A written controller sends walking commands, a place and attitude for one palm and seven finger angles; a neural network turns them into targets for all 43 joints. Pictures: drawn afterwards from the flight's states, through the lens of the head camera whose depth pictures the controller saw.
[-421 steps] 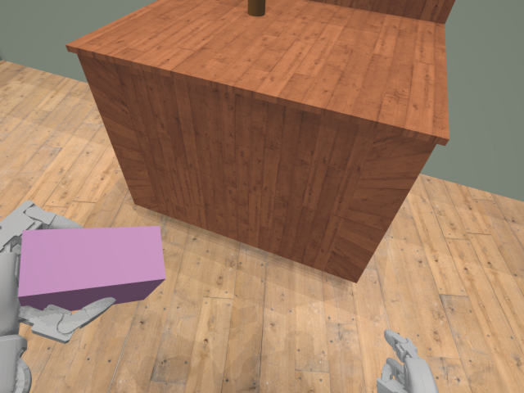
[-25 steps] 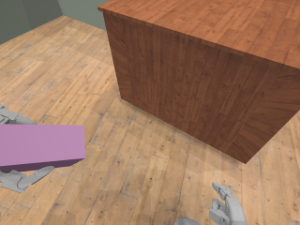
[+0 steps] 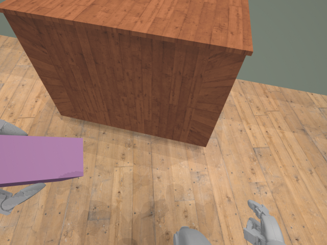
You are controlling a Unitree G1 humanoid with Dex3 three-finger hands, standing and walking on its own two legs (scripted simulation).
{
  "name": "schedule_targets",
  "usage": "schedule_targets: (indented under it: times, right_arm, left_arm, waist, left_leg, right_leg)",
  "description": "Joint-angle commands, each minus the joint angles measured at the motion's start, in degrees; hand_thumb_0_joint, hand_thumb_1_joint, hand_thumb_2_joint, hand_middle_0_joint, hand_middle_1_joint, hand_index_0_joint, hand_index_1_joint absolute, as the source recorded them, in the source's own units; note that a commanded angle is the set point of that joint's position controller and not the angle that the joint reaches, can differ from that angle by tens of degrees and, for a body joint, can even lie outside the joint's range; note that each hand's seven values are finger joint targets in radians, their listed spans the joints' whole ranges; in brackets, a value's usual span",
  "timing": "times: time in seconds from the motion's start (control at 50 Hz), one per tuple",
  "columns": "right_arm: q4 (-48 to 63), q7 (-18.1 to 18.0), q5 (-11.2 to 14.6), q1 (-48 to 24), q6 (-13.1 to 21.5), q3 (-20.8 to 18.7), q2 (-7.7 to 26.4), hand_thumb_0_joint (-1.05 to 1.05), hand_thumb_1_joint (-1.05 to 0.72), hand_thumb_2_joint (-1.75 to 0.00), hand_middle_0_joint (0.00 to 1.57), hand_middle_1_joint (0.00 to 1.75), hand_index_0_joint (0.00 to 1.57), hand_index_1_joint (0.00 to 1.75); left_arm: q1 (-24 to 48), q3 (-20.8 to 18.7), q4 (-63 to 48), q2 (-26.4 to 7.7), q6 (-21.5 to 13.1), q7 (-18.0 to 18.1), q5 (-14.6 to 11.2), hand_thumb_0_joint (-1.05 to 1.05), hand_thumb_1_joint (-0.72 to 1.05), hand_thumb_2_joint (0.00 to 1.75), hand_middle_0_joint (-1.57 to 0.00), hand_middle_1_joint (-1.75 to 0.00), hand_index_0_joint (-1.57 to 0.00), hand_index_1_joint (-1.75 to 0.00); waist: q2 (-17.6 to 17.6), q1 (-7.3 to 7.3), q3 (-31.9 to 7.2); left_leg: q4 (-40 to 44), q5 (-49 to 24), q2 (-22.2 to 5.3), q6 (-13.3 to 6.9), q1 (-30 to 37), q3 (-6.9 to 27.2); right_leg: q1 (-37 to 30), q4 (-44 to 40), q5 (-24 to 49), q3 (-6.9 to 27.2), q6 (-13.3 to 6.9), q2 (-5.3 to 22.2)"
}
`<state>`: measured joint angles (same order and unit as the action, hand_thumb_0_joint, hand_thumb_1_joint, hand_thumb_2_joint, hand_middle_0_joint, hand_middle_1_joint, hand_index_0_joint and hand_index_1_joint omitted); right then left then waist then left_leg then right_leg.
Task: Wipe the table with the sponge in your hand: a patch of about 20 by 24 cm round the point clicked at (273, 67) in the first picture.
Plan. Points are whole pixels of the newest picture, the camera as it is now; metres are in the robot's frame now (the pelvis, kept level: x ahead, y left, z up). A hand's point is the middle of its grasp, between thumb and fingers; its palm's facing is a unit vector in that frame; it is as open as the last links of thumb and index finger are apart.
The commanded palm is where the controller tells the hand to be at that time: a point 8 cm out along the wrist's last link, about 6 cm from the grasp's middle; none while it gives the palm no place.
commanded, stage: turn to face it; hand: left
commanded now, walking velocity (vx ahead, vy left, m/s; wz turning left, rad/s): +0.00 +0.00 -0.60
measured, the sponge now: (45, 162) +0.22 +0.23 +0.15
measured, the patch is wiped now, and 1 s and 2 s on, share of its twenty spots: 0.00 0.00 0.00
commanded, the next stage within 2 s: take the last steps up to it in 0.84 s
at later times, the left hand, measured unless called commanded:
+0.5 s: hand (116, 161) +0.22 +0.10 +0.18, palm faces +0.06 -0.82 -0.58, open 10.8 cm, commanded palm +0.18 +0.16 +0.19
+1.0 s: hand (191, 195) +0.18 -0.02 +0.17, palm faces -0.14 -0.83 -0.54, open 10.8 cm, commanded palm +0.15 +0.07 +0.19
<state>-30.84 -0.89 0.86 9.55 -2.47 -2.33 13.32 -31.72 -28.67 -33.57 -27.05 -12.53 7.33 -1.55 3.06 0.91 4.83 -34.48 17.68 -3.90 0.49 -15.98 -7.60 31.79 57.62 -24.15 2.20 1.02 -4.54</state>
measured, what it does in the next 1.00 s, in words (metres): walks backwards, turning right: right foot, then left foot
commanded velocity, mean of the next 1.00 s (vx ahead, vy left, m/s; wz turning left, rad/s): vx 0.02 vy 0.01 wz -0.41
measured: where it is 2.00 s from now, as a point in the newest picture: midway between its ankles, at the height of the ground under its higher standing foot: outside the picture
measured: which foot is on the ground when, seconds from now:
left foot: down 0.00-0.22, up 0.24-0.54, down 0.56-0.88, up 0.90-1.00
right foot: up 0.00-0.20, down 0.22-0.58, up 0.60-0.86, down 0.88-1.00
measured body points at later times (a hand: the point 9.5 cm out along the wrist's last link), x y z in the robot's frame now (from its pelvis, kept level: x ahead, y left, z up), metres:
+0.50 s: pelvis -0.06 -0.06 +0.00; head +0.01 -0.08 +0.45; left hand +0.21 +0.15 +0.21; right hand +0.03 -0.35 -0.09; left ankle -0.02 +0.06 -0.70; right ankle -0.03 -0.17 -0.73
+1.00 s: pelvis -0.13 -0.09 +0.00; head -0.10 -0.14 +0.44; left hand +0.18 +0.03 +0.20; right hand -0.10 -0.36 -0.12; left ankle -0.07 +0.05 -0.66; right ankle -0.15 -0.18 -0.73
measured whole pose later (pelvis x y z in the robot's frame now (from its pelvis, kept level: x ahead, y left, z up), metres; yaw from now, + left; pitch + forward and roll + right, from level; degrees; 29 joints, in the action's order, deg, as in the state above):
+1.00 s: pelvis -0.13 -0.09 +0.00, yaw -30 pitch +0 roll +0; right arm -33.7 -0.3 1.4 8.7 1.2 1.0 10.8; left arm -26.8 -20.8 -29.8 -22.6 -10.9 7.0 -1.3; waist -3.4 -1.3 7.6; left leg -61.9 27.2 -6.1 3.5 -26.9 -2.3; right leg 19.0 35.2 -16.3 -5.0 -3.0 0.2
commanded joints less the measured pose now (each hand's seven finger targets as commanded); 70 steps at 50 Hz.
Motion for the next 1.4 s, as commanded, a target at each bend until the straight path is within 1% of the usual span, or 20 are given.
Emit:
schedule_targets:
  times: [0.0, 0.16, 0.18, 0.22, 0.28, 0.36, 0.5, 0.52, 0.56, 0.6, 0.66, 0.78, 0.84, 0.88, 0.9, 0.98, 1.16, 1.24, 1.32, 1.38]
  right_arm:
    - [7.53, 0.51, 0.67, -2.3, 3.71, -1.5, 6.56, 0.0, -0.9, -0.9, 0.2, 0.3, 0.2, 0.3]
    - [9.18, 1.21, 0.29, -0.25, 7.77, -0.82, 6.51, 0.0, -0.9, -0.9, 0.2, 0.3, 0.2, 0.3]
    - [9.32, 1.64, 0.53, 0.3, 7.71, -0.52, 5.14, 0.0, -0.9, -0.9, 0.2, 0.3, 0.2, 0.3]
    - [10.35, 0.94, -0.2, -4.14, 6.95, 1.11, 2.52, 0.0, -0.9, -0.9, 0.2, 0.3, 0.2, 0.3]
    - [9.93, 1.38, 0.26, -5.1, 3.45, 0.6, 2.22, 0.0, -0.9, -0.9, 0.2, 0.3, 0.2, 0.3]
    - [8.54, 1.27, -0.01, -5.93, 0.71, 0.85, 2.2, 0.0, -0.9, -0.9, 0.2, 0.3, 0.2, 0.3]
    - [8.16, 0.04, 0.01, -2.6, 1.61, -0.2, 5.08, 0.0, -0.9, -0.9, 0.2, 0.3, 0.2, 0.3]
    - [8.14, -0.47, -0.06, -1.97, 1.92, -0.61, 5.64, 0.0, -0.9, -0.9, 0.2, 0.3, 0.2, 0.3]
    - [9.37, -1.28, -0.38, -3.0, 2.86, -1.62, 7.37, 0.0, -0.9, -0.9, 0.2, 0.3, 0.2, 0.3]
    - [8.44, -1.11, -1.26, -4.13, 4.46, -0.48, 4.92, 0.0, -0.9, -0.9, 0.2, 0.3, 0.2, 0.3]
    - [7.68, 0.04, 0.27, -2.33, 5.93, -1.41, 5.76, 0.0, -0.9, -0.9, 0.2, 0.3, 0.2, 0.3]
    - [7.42, 0.32, 0.13, -0.36, 8.35, -0.8, 5.95, 0.0, -0.9, -0.9, 0.2, 0.3, 0.2, 0.3]
    - [6.87, 0.59, 0.48, 0.91, 8.55, -0.82, 5.13, 0.0, -0.9, -0.9, 0.2, 0.3, 0.2, 0.3]
    - [8.65, 0.26, 0.2, -2.63, 7.97, 0.47, 2.59, 0.0, -0.9, -0.9, 0.2, 0.3, 0.2, 0.3]
    - [7.88, -0.04, 0.72, -3.54, 7.68, 0.23, 2.99, 0.0, -0.9, -0.9, 0.2, 0.3, 0.2, 0.3]
    - [6.06, -0.28, 0.11, -5.32, 4.94, 1.15, 2.32, 0.0, -0.9, -0.9, 0.2, 0.3, 0.2, 0.3]
    - [4.29, -1.92, -0.67, -2.66, 6.56, -1.28, 4.87, 0.0, -0.9, -0.9, 0.2, 0.3, 0.2, 0.3]
    - [3.99, -2.41, -1.03, 0.17, 6.89, -1.54, 4.85, 0.0, -0.9, -0.9, 0.2, 0.3, 0.2, 0.3]
    - [4.2, -3.09, -0.55, -1.1, 8.35, -1.48, 5.74, 0.0, -0.9, -0.9, 0.2, 0.3, 0.2, 0.3]
    - [2.85, -2.78, -0.79, -2.18, 9.57, -1.33, 5.59, 0.0, -0.9, -0.9, 0.2, 0.3, 0.2, 0.3]
  left_arm:
    - [9.26, 4.55, -8.71, -0.05, -1.39, 0.57, 0.08, 0.0, 0.1, 1.3, -1.2, -1.6, -1.2, -1.6]
    - [15.23, 2.05, -13.7, -6.11, -1.0, 1.74, 0.63, 0.0, 0.1, 1.3, -1.2, -1.6, -1.2, -1.6]
    - [14.66, 1.26, -14.62, -6.56, -1.34, 1.74, 0.39, 0.0, 0.1, 1.3, -1.2, -1.6, -1.2, -1.6]
    - [10.44, -6.15, -13.18, -12.69, -2.27, 2.76, -0.65, 0.0, 0.1, 1.3, -1.2, -1.6, -1.2, -1.6]
    - [0.3, -7.15, -12.15, -9.75, -1.38, 1.77, -2.58, 0.0, 0.1, 1.3, -1.2, -1.6, -1.2, -1.6]
    - [-3.22, -7.43, -10.85, -7.15, -2.37, 1.91, -2.82, 0.0, 0.1, 1.3, -1.2, -1.6, -1.2, -1.6]
    - [1.3, -2.57, -13.24, -5.67, -1.09, 2.37, -1.43, 0.0, 0.1, 1.3, -1.2, -1.6, -1.2, -1.6]
    - [2.64, -1.91, -13.8, -5.68, -1.28, 2.38, -1.18, 0.0, 0.1, 1.3, -1.2, -1.6, -1.2, -1.6]
    - [5.82, -1.39, -16.8, -6.52, -2.3, 2.22, 0.13, 0.0, 0.1, 1.3, -1.2, -1.6, -1.2, -1.6]
    - [8.03, -1.05, -15.22, -6.79, -2.99, 2.45, 1.31, 0.0, 0.1, 1.3, -1.2, -1.6, -1.2, -1.6]
    - [12.31, 3.41, -16.44, -3.4, -2.13, 1.85, 0.97, 0.0, 0.1, 1.3, -1.2, -1.6, -1.2, -1.6]
    - [10.61, 3.5, -8.53, -2.51, -1.35, 1.95, 0.35, 0.0, 0.1, 1.3, -1.2, -1.6, -1.2, -1.6]
    - [9.83, 0.77, -6.38, -4.57, -1.68, 1.66, 0.18, 0.0, 0.1, 1.3, -1.2, -1.6, -1.2, -1.6]
    - [7.21, -3.46, -6.1, -9.45, -1.98, 2.28, -0.07, 0.0, 0.1, 1.3, -1.2, -1.6, -1.2, -1.6]
    - [7.16, -3.82, -6.09, -8.83, -1.38, 2.16, -0.81, 0.0, 0.1, 1.3, -1.2, -1.6, -1.2, -1.6]
    - [-2.04, -5.2, -8.49, -7.4, -2.15, 2.3, -1.42, 0.0, 0.1, 1.3, -1.2, -1.6, -1.2, -1.6]
    - [-0.59, -2.59, -7.39, -5.84, -2.94, 3.68, -0.2, 0.0, 0.1, 1.3, -1.2, -1.6, -1.2, -1.6]
    - [2.87, 0.13, -6.75, -4.3, -3.27, 3.65, 0.42, 0.0, 0.1, 1.3, -1.2, -1.6, -1.2, -1.6]
    - [9.12, 3.02, -7.47, -3.39, -4.43, 3.34, 1.6, 0.0, 0.1, 1.3, -1.2, -1.6, -1.2, -1.6]
    - [13.73, 3.51, -5.1, -3.72, -4.31, 2.5, 2.45, 0.0, 0.1, 1.3, -1.2, -1.6, -1.2, -1.6]
  waist:
    - [-15.12, -0.45, -4.0]
    - [-18.99, 0.38, -9.04]
    - [-11.72, 0.09, -10.55]
    - [10.16, 1.84, -12.37]
    - [4.24, 0.86, -14.16]
    - [3.09, -0.01, -16.65]
    - [2.05, -0.66, -15.9]
    - [-1.08, -1.04, -14.84]
    - [-20.1, 0.23, -11.44]
    - [-20.93, 0.03, -7.85]
    - [-18.9, 0.21, -5.89]
    - [-19.95, -0.91, -6.36]
    - [-10.44, -0.82, -10.22]
    - [12.13, 0.27, -11.61]
    - [12.53, 0.44, -13.72]
    - [2.01, -1.06, -15.64]
    - [3.04, -0.28, -13.38]
    - [-0.21, -1.57, -12.02]
    - [-20.54, -1.56, -4.94]
    - [-18.27, -0.83, -0.01]
  left_leg:
    - [13.26, -18.98, -19.0, -6.53, 1.57, 5.45]
    - [-0.32, -14.91, -15.19, -0.53, 2.52, -1.54]
    - [-8.41, -10.26, -12.36, 1.23, 1.0, -2.6]
    - [-30.23, 21.14, -0.89, 4.84, -18.44, 1.16]
    - [-37.05, 12.08, -3.71, 4.91, -21.01, 9.63]
    - [-20.24, 8.99, -2.94, 5.13, -13.57, 6.55]
    - [6.37, 1.4, -0.16, 2.42, 6.11, 4.57]
    - [11.2, -0.35, -2.62, 1.02, 11.06, 6.23]
    - [16.75, -14.45, -20.93, -7.07, 13.97, 21.86]
    - [17.78, -15.59, -22.83, -9.41, 1.82, 19.28]
    - [13.28, -20.01, -16.88, -6.08, 3.36, 4.52]
    - [9.47, -20.65, -16.08, -3.44, 2.51, 3.01]
    - [-3.62, -11.86, -11.99, -0.09, 0.27, -0.01]
    - [-24.53, 18.58, -0.62, 3.35, -17.01, 0.44]
    - [-32.16, 16.29, -1.38, 3.05, -16.46, 6.52]
    - [-32.85, 5.71, -1.81, 2.83, -18.08, 8.1]
    - [-3.89, 7.92, -0.02, -0.45, -8.22, 3.18]
    - [9.98, 3.66, 1.94, -1.72, 3.94, 1.11]
    - [22.13, 8.4, -15.74, -12.04, 6.35, 23.83]
    - [20.75, 15.2, -13.21, -11.5, -5.74, 17.89]
  right_leg:
    - [0.98, 5.79, -1.82, -2.67, 2.4, 6.87]
    - [-19.63, -27.39, 8.61, -10.42, 1.85, 5.25]
    - [-22.71, -31.92, 16.81, -5.21, -0.33, 9.64]
    - [-31.07, -33.82, 58.22, 20.57, -10.17, 24.57]
    - [-31.28, -32.75, 41.85, 19.88, -12.24, 22.51]
    - [-29.19, -32.41, 38.52, 11.55, -11.13, 18.44]
    - [-16.35, -32.94, 19.41, 15.62, -7.42, 15.18]
    - [-11.0, -29.18, 14.59, 14.1, -5.28, 12.4]
    - [1.78, -7.11, -6.6, 2.34, 0.14, 3.23]
    - [-0.54, 10.73, -5.2, 0.55, 1.05, 5.35]
    - [-1.53, 3.42, -0.94, -4.16, 1.93, 6.69]
    - [-13.28, -18.71, 0.14, -10.9, 2.46, 4.06]
    - [-23.28, -33.51, 15.37, -7.76, 0.41, 7.52]
    - [-30.36, -34.86, 52.15, 15.6, -8.72, 23.56]
    - [-28.11, -35.26, 50.64, 16.09, -9.23, 25.31]
    - [-29.42, -35.07, 34.28, 8.19, -10.0, 21.25]
    - [-26.96, -42.02, 6.18, 11.46, -11.07, 24.17]
    - [-20.42, -38.1, -2.02, 7.37, -7.05, 19.73]
    - [-3.17, -7.32, -6.7, -7.98, -0.68, 6.17]
    - [-8.46, -8.32, -4.69, -6.94, -0.17, 8.75]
